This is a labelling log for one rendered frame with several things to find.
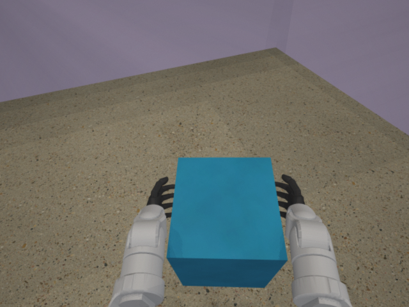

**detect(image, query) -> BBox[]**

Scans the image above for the right robot hand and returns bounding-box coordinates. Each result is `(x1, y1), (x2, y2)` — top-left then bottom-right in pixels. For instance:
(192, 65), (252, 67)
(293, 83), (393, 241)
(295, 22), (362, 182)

(275, 174), (305, 218)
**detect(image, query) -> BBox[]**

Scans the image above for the robot right forearm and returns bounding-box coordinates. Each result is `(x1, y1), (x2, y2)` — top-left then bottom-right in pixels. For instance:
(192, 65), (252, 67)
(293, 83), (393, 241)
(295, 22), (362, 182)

(285, 203), (353, 307)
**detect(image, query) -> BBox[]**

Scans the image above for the robot left forearm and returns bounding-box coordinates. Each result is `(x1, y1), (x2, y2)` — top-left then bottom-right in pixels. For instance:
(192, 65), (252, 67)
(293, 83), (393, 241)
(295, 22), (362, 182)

(108, 205), (167, 307)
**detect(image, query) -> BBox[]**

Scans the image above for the carton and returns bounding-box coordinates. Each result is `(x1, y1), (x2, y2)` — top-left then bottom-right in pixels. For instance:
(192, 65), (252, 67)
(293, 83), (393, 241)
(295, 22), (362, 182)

(166, 157), (288, 288)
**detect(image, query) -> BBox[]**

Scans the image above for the left robot hand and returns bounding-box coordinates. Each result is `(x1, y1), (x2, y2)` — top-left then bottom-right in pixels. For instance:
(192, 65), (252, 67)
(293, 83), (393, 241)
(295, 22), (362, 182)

(146, 177), (175, 218)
